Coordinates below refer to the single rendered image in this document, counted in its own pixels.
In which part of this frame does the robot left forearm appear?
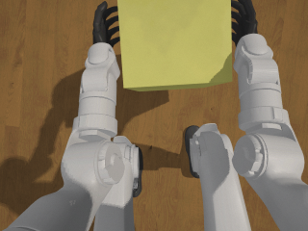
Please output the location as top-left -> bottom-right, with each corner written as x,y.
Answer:
61,42 -> 120,170

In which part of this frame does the robot right shin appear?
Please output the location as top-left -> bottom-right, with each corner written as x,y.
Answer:
194,123 -> 234,155

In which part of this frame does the robot right hand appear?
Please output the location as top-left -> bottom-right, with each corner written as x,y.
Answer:
231,0 -> 258,47

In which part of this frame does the robot left upper arm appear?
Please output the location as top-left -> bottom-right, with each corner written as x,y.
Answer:
2,140 -> 125,231

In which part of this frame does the left robot thigh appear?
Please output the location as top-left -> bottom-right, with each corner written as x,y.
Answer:
93,142 -> 140,231

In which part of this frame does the robot right forearm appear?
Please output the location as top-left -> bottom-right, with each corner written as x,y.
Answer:
233,34 -> 305,164

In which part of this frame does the carton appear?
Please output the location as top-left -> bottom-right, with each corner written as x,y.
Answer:
117,0 -> 233,91

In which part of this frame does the robot right upper arm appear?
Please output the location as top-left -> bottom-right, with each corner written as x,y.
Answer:
232,133 -> 308,231

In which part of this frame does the robot left hand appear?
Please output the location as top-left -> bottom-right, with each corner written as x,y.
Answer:
92,1 -> 120,48

